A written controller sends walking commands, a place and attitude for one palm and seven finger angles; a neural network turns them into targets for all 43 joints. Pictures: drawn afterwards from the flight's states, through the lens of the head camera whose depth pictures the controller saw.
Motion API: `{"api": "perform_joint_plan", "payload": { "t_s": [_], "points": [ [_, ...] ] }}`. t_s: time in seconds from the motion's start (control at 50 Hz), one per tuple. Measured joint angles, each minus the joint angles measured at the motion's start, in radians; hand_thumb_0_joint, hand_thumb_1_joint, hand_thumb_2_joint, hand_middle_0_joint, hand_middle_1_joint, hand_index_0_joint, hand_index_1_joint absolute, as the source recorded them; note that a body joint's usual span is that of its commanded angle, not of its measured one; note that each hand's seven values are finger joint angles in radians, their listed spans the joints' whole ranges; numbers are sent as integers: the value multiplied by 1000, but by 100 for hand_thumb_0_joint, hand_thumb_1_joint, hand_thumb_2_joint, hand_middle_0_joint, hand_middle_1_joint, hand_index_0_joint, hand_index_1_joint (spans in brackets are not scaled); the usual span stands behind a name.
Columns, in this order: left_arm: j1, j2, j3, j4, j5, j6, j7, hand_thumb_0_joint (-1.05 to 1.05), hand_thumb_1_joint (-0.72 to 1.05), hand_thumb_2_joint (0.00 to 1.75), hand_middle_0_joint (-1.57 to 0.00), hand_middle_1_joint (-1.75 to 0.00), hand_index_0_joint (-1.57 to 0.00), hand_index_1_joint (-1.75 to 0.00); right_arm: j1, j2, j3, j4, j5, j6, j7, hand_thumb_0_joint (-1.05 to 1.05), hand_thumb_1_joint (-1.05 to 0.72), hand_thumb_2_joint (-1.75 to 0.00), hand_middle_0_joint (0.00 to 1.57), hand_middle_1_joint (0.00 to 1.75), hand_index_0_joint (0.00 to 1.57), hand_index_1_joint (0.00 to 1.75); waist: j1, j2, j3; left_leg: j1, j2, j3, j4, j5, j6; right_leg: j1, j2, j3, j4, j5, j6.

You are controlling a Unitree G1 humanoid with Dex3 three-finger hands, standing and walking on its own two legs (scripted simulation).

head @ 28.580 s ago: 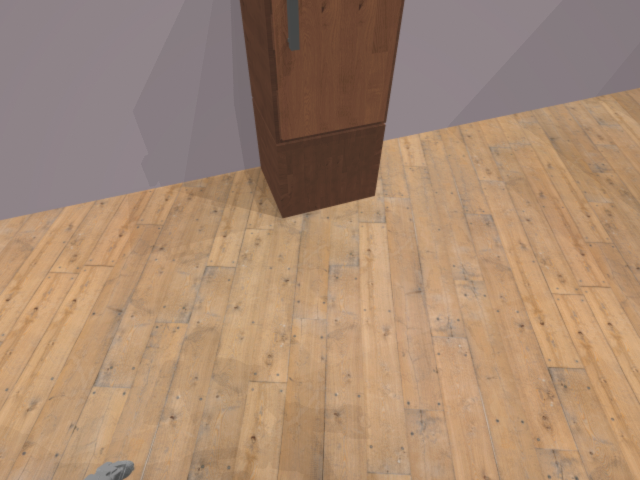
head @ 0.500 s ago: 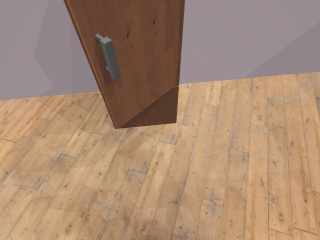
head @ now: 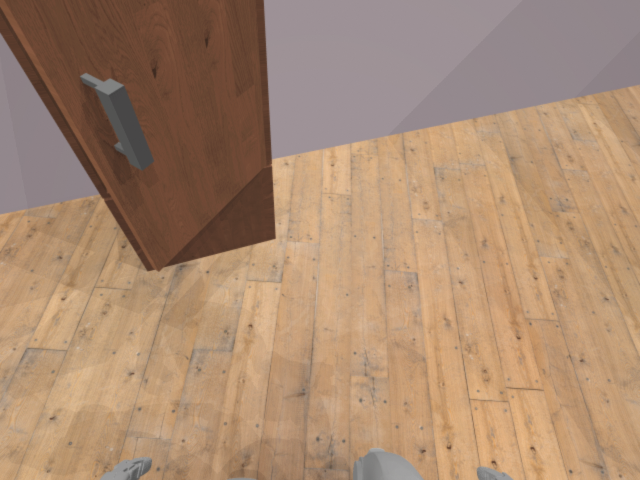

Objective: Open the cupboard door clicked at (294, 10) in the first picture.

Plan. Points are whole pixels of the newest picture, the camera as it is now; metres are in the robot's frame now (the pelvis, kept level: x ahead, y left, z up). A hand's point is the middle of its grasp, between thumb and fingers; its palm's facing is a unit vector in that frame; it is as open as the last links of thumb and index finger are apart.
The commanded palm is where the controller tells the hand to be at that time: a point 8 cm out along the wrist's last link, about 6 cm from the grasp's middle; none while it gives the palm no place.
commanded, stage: walk to a spot facing it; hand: left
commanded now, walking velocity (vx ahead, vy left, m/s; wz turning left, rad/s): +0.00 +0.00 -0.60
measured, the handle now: (116, 122) +0.55 +0.36 +0.07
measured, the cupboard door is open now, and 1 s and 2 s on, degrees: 39 39 39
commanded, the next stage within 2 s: none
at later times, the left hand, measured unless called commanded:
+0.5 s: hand (212, 440) +0.17 +0.17 -0.18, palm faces -0.31 -0.93 -0.20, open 7.4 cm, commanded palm none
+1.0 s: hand (267, 413) +0.21 +0.09 -0.17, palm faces -0.56 -0.80 -0.22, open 7.4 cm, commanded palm none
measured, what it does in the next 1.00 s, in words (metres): steps on the spot, turning right: right foot, then left foot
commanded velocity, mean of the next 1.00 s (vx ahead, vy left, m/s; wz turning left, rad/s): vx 0.10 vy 0.00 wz -0.60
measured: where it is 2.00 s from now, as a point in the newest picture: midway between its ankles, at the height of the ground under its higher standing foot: (445, 426)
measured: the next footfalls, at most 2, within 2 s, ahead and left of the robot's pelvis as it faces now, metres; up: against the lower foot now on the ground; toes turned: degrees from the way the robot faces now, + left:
right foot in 0.14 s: +0.04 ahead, -0.15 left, +0.00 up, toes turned -7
left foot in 0.40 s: +0.10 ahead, +0.11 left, +0.00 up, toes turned -14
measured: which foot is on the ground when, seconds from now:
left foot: down 0.00-0.14, up 0.16-0.38, down 0.40-0.70, up 0.72-1.00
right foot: up 0.00-0.12, down 0.14-0.40, up 0.42-0.68, down 0.70-1.00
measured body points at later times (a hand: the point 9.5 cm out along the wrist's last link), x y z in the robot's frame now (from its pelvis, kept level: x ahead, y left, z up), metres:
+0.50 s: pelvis +0.02 +0.00 -0.01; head +0.09 +0.00 +0.44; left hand +0.19 +0.22 -0.16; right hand +0.00 -0.28 -0.13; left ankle +0.06 +0.12 -0.74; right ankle -0.03 -0.13 -0.69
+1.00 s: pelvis +0.07 -0.05 +0.00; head +0.12 -0.08 +0.45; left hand +0.24 +0.13 -0.15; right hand +0.01 -0.33 -0.13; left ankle +0.16 +0.05 -0.71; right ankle -0.03 -0.13 -0.74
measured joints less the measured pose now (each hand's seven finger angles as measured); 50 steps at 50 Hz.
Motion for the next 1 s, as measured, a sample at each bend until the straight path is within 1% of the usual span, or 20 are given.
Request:
{"api": "perform_joint_plan", "payload": {
  "t_s": [0.08, 0.12, 0.14, 0.18, 0.24, 0.3, 0.36, 0.4, 0.46, 0.5, 0.54, 0.6, 0.68, 0.7, 0.72, 0.74, 0.78, 0.82, 0.88, 1.0],
  "points": [
    [-7, -4, -7, -23, -2, -7, -15, 1, 91, 90, -19, -30, -20, -30, 33, -19, -7, 6, -1, 9, 6, 1, -90, -90, 20, 30, 21, 30, -9, 39, 4, 15, 42, 41, 18, -21, -18, 72, -25, -51, -180, 48, -9],
    [0, -1, -10, -32, -4, -15, -19, 1, 91, 90, -19, -30, -20, -30, 50, -34, -13, 5, 5, 15, 11, 1, -90, -90, 20, 30, 21, 30, -16, 50, -2, 3, 58, 65, 75, -59, -31, 142, -28, -63, -332, 160, -24],
    [11, 11, -13, -41, -1, -26, -18, 1, 91, 90, -20, -30, -20, -30, 63, -36, -17, 1, 11, 20, 14, 1, -90, -90, 20, 30, 21, 30, -19, 29, -16, -27, 49, 84, 140, -84, -32, 172, -44, -35, -414, 265, -51],
    [7, 0, -14, -30, 0, -38, -1, 1, 91, 90, -20, -30, -20, -30, 42, -62, -27, 12, 22, 40, 14, 1, -90, -90, 20, 30, 21, 30, -21, 50, 2, -106, 37, 32, 352, -215, -26, 148, -24, -11, -364, 242, -70],
    [19, -12, -20, -24, 6, -24, 12, 1, 91, 90, -20, -30, -20, -30, 17, -79, -37, 18, 28, 55, 19, 1, -91, -90, 20, 30, 20, 30, -26, 47, 12, -197, 1, 1, 541, -225, -21, 151, -9, 31, -383, 207, -65],
    [34, -13, -23, -13, 9, -15, 23, 1, 91, 90, -20, -30, -20, -30, 6, -72, -35, 5, 30, 46, 22, 1, -91, -90, 20, 30, 20, 30, -31, 10, 8, -205, -26, 15, 469, -191, -25, 158, -5, 86, -439, 246, -57],
    [41, -14, -27, -4, 7, -12, 23, 1, 91, 90, -20, -30, -20, -30, 6, -62, -31, -9, 35, 28, 20, 1, -91, -90, 20, 30, 20, 30, -36, -17, 0, -150, -51, 21, 260, -125, -25, 153, 2, 132, -454, 261, -46],
    [48, -19, -29, -5, -1, -3, 20, 1, 91, 90, -20, -30, -20, -30, 23, -66, -24, -20, 34, 11, 17, 1, -91, -90, 20, 30, 20, 30, -42, -5, -20, -85, -46, 10, 75, -50, -9, 133, 27, 146, -426, 247, -34],
    [22, -11, -26, -3, -8, 11, 10, 1, 91, 90, -20, -30, -20, -30, 44, -48, -13, -10, 14, 0, 8, 1, -91, -90, 20, 30, 20, 30, -44, -12, -14, -85, -30, 23, 87, -21, 25, 54, 25, 94, -198, 38, -24],
    [5, -5, -19, -7, -2, 10, 0, 1, 91, 90, -20, -30, -20, -30, 67, -34, -3, -3, 4, -2, 9, 1, -91, -90, 20, 30, 20, 30, -41, -10, -11, -61, -9, 33, 63, -11, 22, 17, 14, 43, -54, 0, -14],
    [-12, -5, -14, -15, -2, 9, -7, 1, 91, 90, -20, -30, -20, -30, 89, -25, 2, 3, 0, -2, 8, 1, -91, -90, 20, 30, 20, 30, -37, 0, -9, -38, 12, 42, 27, 4, 13, 5, -4, -1, 3, 0, -6],
    [-27, -9, -15, -30, -4, 4, -16, 1, 91, 90, -20, -30, -20, -30, 107, -24, 4, 12, -2, 1, 8, 1, -91, -90, 20, 30, 20, 30, -36, 22, -8, -14, 41, 68, -1, 10, -1, 37, -26, -44, -65, 16, -5],
    [-30, -11, -22, -35, -6, -7, -20, 1, 91, 90, -19, -30, -20, -30, 119, -35, -4, 13, 3, 5, 17, 1, -90, -90, 20, 30, 21, 30, -45, 46, -13, -4, 74, 117, 42, -30, -28, 148, -32, -78, -309, 115, -24],
    [-24, -5, -25, -40, -5, -15, -20, 1, 91, 90, -19, -30, -20, -30, 127, -38, -7, 9, 8, 7, 20, 1, -90, -90, 20, 30, 21, 30, -47, 41, -21, -17, 76, 129, 83, -52, -35, 188, -38, -73, -400, 214, -39],
    [-18, -1, -23, -42, -1, -27, -15, 1, 91, 90, -20, -30, -20, -30, 125, -41, -11, 10, 14, 15, 22, 1, -90, -90, 20, 30, 21, 30, -44, 33, -30, -46, 71, 131, 165, -115, -39, 198, -40, -56, -428, 196, -69],
    [-19, -9, -23, -34, -2, -36, -5, 1, 91, 90, -20, -30, -20, -30, 108, -52, -16, 16, 19, 27, 20, 1, -90, -90, 20, 30, 21, 30, -43, 47, -22, -82, 65, 95, 271, -184, -36, 187, -27, -46, -402, 170, -83],
    [-10, -22, -27, -26, -3, -38, 6, 1, 91, 90, -20, -30, -20, -30, 82, -62, -24, 23, 24, 44, 21, 1, -91, -90, 20, 30, 20, 30, -46, 58, -14, -153, 36, 43, 456, -240, -32, 189, -15, -27, -394, 158, -89],
    [12, -31, -26, -21, -3, -42, 16, 1, 91, 90, -20, -30, -20, -30, 58, -64, -27, 22, 22, 46, 27, 1, -91, -90, 20, 30, 20, 30, -42, 48, -14, -206, 12, 28, 545, -205, -37, 209, -11, 1, -437, 185, -84],
    [52, -37, -29, -3, 0, -52, 20, 1, 91, 90, -20, -30, -20, -30, 28, -55, -30, 4, 20, 35, 40, 1, -91, -90, 20, 30, 20, 30, -32, 21, -19, -234, -10, 31, 494, -154, -42, 240, -10, 50, -505, 218, -85],
    [123, -42, -26, 39, 4, -54, 3, 1, 90, 90, -20, -30, -20, -30, -8, -36, -28, -26, 22, -1, 53, 1, -91, -90, 20, 30, 20, 30, -4, -15, -41, -154, -50, 29, 177, -75, -32, 278, -3, 133, -529, 199, -72]
  ]
}}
